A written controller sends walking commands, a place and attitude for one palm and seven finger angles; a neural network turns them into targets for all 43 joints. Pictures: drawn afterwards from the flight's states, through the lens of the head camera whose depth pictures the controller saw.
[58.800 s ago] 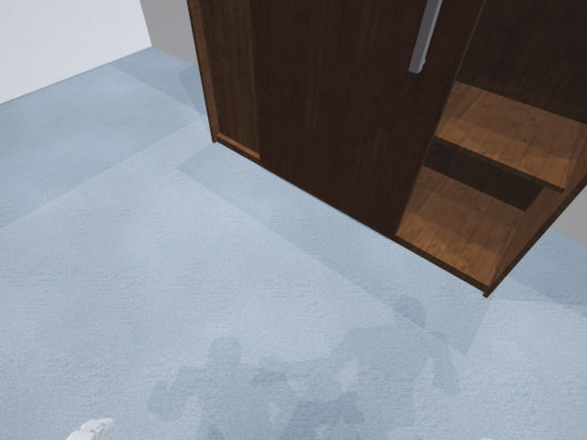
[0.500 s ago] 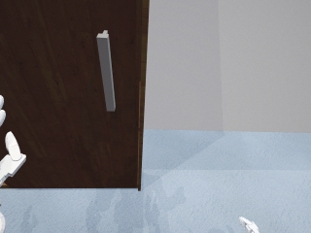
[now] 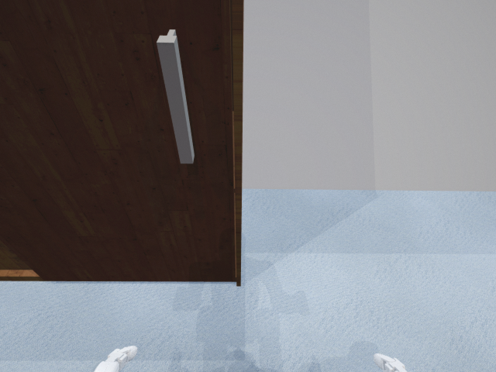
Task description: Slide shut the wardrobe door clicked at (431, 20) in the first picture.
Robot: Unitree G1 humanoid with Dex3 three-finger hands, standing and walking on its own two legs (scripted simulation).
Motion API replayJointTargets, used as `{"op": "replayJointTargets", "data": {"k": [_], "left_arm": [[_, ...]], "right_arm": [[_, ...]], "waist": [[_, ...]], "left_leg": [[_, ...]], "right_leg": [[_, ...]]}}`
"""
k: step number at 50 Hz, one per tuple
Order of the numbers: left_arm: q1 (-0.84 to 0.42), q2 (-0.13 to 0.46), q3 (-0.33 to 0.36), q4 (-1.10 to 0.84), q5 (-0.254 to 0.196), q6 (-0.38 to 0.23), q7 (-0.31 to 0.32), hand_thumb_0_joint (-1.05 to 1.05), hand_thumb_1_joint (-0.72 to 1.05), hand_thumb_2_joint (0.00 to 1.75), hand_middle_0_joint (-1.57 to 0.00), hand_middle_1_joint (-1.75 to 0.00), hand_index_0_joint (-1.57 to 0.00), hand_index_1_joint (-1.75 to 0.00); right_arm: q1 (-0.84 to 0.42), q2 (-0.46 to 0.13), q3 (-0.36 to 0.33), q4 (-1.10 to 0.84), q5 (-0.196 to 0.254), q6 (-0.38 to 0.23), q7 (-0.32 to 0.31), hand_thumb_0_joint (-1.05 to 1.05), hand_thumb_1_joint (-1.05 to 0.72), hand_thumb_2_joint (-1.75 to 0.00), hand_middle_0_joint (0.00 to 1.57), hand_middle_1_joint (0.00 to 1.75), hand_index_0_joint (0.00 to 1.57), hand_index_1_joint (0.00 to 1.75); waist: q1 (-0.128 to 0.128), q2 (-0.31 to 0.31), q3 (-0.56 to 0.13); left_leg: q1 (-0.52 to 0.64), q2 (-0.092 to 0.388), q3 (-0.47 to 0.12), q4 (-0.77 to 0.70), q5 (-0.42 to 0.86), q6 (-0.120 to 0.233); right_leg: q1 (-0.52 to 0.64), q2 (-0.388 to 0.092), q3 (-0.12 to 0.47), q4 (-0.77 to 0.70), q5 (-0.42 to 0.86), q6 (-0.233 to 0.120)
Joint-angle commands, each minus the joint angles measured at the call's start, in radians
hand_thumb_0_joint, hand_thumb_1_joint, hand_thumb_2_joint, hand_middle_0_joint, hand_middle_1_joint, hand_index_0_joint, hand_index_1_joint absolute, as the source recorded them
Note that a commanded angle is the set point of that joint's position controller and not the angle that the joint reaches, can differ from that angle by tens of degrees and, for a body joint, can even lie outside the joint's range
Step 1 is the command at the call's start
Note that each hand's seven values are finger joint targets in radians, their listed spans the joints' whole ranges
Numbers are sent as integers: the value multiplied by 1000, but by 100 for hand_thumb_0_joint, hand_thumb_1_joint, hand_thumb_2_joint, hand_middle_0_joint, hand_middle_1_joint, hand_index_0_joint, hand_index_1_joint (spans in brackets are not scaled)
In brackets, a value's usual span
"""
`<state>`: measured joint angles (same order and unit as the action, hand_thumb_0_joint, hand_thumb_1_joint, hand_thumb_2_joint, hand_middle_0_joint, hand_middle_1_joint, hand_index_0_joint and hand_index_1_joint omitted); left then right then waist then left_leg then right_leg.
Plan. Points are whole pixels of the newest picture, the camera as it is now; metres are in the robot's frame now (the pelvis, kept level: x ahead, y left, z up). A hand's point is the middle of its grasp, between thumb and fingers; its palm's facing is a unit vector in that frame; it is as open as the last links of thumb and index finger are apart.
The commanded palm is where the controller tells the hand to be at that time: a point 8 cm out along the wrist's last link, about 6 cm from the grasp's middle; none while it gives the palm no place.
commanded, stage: let the arm hang, fingers relaxed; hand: left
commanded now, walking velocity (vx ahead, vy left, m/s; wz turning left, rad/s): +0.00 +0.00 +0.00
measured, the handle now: (180, 103) +0.56 +0.15 +0.15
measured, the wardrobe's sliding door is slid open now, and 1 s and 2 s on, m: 0.00 0.00 0.00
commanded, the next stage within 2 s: look to check the result in 0.86 s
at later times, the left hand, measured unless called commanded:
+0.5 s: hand out of the picture -0.03 +0.18 -0.16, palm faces +0.03 -0.98 -0.19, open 7.4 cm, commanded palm none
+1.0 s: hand out of the picture +0.02 +0.16 -0.16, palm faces +0.02 -0.99 -0.17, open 7.4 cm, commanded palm none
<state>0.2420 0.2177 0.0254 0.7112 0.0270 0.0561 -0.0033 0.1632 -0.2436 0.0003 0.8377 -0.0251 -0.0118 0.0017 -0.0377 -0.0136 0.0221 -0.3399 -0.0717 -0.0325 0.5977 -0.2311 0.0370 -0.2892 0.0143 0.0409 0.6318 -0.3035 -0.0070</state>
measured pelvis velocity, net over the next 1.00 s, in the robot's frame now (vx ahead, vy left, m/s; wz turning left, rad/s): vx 0.03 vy -0.01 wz -0.01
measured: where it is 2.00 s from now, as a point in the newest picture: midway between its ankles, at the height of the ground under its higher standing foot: outside the picture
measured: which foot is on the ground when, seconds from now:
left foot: down 0.00-1.00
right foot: down 0.00-1.00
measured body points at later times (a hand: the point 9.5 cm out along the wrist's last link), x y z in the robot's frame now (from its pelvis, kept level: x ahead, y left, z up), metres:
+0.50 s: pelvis +0.01 +0.00 +0.02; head +0.02 +0.01 +0.46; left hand -0.03 +0.23 -0.14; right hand -0.02 -0.20 -0.15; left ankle +0.06 +0.10 -0.73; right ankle +0.01 -0.12 -0.73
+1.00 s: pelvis +0.03 -0.01 +0.02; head +0.05 -0.01 +0.47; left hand +0.02 +0.21 -0.15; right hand +0.01 -0.22 -0.14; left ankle +0.06 +0.10 -0.73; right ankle +0.01 -0.12 -0.73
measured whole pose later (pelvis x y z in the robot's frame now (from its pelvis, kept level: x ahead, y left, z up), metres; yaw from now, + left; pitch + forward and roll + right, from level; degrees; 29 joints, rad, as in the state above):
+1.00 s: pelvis +0.03 -0.01 +0.02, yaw +0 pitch -1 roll +0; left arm 0.27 0.13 0.01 1.15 0.00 -0.01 0.03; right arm 0.29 -0.13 0.00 1.12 -0.02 0.00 -0.04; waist -0.01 0.00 0.05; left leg -0.23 -0.04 -0.05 0.43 -0.19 0.02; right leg -0.16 0.04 0.04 0.42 -0.25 -0.02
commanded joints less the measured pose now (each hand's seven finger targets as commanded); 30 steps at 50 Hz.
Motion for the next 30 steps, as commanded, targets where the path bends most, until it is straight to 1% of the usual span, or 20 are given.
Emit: {"op": "replayJointTargets", "data": {"k": [1, 2, 3, 4, 5, 7, 8, 9, 10, 11, 14, 15, 18, 19, 20, 21, 24, 25, 27, 30], "left_arm": [[-56, 149, 11, 72, -4, -62, 16, 0, 90, 90, -20, -30, -20, -30], [-50, 133, 6, 114, -8, -66, 18, 0, 90, 90, -20, -30, -20, -30], [-28, 105, 13, 155, -10, -65, 21, 0, 90, 90, -20, -30, -20, -30], [6, 91, 16, 195, -13, -62, 23, 0, 90, 90, -20, -30, -20, -30], [33, 95, 14, 228, -15, -59, 24, 0, 90, 90, -20, -30, -20, -30], [61, 81, 5, 290, -16, -59, 22, 0, 90, 90, -20, -30, -20, -30], [76, 73, 1, 314, -17, -61, 21, 0, 90, 90, -20, -30, -20, -30], [82, 68, -2, 336, -18, -62, 23, 0, 90, 90, -20, -30, -20, -30], [89, 62, -5, 352, -18, -62, 24, 0, 90, 90, -20, -30, -20, -30], [93, 57, -9, 369, -19, -62, 25, 0, 90, 90, -20, -30, -20, -30], [114, 44, -14, 405, -20, -60, 29, 0, 90, 90, -20, -30, -20, -30], [121, 43, -14, 413, -18, -60, 31, 0, 90, 90, -20, -30, -20, -30], [133, 31, -13, 429, -17, -57, 34, 0, 90, 90, -20, -30, -20, -30], [139, 28, -13, 433, -16, -58, 35, 0, 90, 90, -20, -30, -20, -30], [147, 28, -13, 434, -15, -57, 37, 0, 90, 90, -20, -30, -20, -30], [146, 24, -12, 436, -16, -58, 37, 0, 90, 90, -20, -30, -20, -30], [150, 12, -10, 438, -15, -61, 39, 0, 90, 90, -20, -30, -20, -30], [151, 13, -10, 436, -14, -61, 40, 0, 90, 90, -20, -30, -20, -30], [140, 6, -8, 431, -14, -63, 40, 0, 90, 90, -20, -30, -20, -30], [135, 2, -6, 427, -14, -63, 42, 0, 90, 90, -20, -30, -20, -30]], "right_arm": [[74, -62, -30, 25, -1, 15, -17, 0, -90, -90, 20, 30, 20, 30], [98, -49, -24, 51, 1, 11, -20, 0, -90, -90, 20, 30, 20, 30], [98, -40, -23, 72, -1, 9, -24, 0, -90, -90, 20, 30, 20, 30], [92, -41, -23, 88, -4, 8, -28, 0, -90, -90, 20, 30, 20, 30], [91, -47, -21, 97, -2, 9, -33, 0, -90, -90, 20, 30, 20, 30], [107, -47, -20, 126, 2, 7, -37, 0, -90, -90, 20, 30, 20, 30], [120, -47, -19, 140, 4, 5, -39, 0, -90, -90, 20, 30, 20, 30], [134, -43, -20, 156, 6, 6, -41, 0, -90, -90, 20, 30, 20, 30], [146, -44, -21, 167, 8, 8, -43, 0, -90, -90, 20, 30, 20, 30], [161, -36, -21, 180, 10, 9, -43, 0, -90, -90, 20, 30, 20, 30], [190, -20, -20, 212, 9, 15, -44, 0, -90, -90, 20, 30, 20, 30], [196, -19, -21, 218, 10, 16, -44, 0, -90, -90, 20, 30, 20, 30], [214, -5, -22, 235, 7, 17, -45, 0, -90, -90, 20, 30, 20, 30], [216, -3, -22, 237, 8, 17, -45, 0, -90, -90, 20, 30, 20, 30], [213, -3, -25, 237, 8, 19, -45, 0, -90, -90, 20, 30, 20, 30], [221, 5, -24, 239, 7, 18, -44, 0, -90, -90, 20, 30, 20, 30], [223, 17, -26, 244, 7, 18, -43, 0, -90, -90, 20, 30, 20, 30], [223, 21, -27, 245, 7, 19, -43, 0, -90, -90, 20, 30, 20, 30], [230, 31, -25, 249, 5, 16, -42, 0, -90, -90, 20, 30, 20, 30], [226, 32, -25, 251, 6, 13, -44, 0, -90, -90, 20, 30, 20, 30]], "waist": [[-8, -58, 11], [-13, 22, -15], [-5, 103, -18], [14, 207, -16], [30, 220, -14], [40, 163, -23], [42, 141, -33], [41, 106, -33], [38, 72, -16], [35, 62, -12], [34, 45, 34], [34, 38, 39], [36, 42, 52], [37, 30, 54], [40, 33, 68], [37, 20, 65], [36, 20, 65], [36, 7, 79], [33, 10, 82], [35, 38, 83]], "left_leg": [[157, 52, -44, -29, 0, -8], [184, 72, -62, -73, 39, -7], [176, 96, -98, -123, 37, -2], [129, 119, -133, -182, 9, 9], [85, 134, -156, -213, -16, 17], [57, 144, -169, -250, -43, 22], [68, 144, -168, -254, -29, 24], [79, 144, -161, -252, -17, 23], [86, 147, -156, -250, -5, 24], [92, 147, -156, -255, -12, 24], [81, 142, -152, -270, -55, 23], [86, 144, -154, -272, -56, 23], [64, 150, -172, -302, -114, 28], [58, 150, -170, -304, -118, 29], [52, 145, -165, -300, -127, 28], [49, 144, -163, -300, -123, 28], [59, 133, -148, -287, -107, 25], [60, 132, -143, -281, -101, 24], [55, 129, -140, -280, -86, 24], [60, 133, -143, -283, -78, 22]], "right_leg": [[-136, -165, 219, -369, -121, -122], [-113, -144, 186, -336, -71, -109], [-88, -111, 149, -313, -67, -90], [-32, -81, 118, -290, -43, -72], [28, -65, 91, -280, -11, -62], [91, -61, 71, -275, 30, -56], [104, -64, 69, -277, 50, -55], [108, -66, 66, -282, 58, -55], [94, -67, 60, -289, 58, -55], [91, -69, 59, -294, 50, -53], [67, -68, 59, -306, 13, -54], [57, -65, 56, -302, 8, -54], [59, -60, 49, -289, -6, -51], [62, -60, 50, -290, -6, -50], [50, -59, 51, -290, -23, -50], [52, -59, 55, -290, -23, -50], [37, -65, 62, -297, -36, -50], [19, -63, 61, -299, -46, -51], [18, -66, 67, -298, -40, -51], [18, -64, 59, -287, -19, -50]]}}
